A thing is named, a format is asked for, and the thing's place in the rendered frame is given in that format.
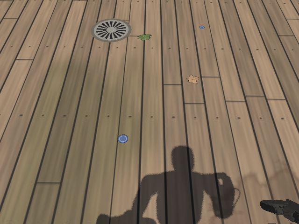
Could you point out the right robot hand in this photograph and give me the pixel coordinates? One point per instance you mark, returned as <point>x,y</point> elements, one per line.
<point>288,209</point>

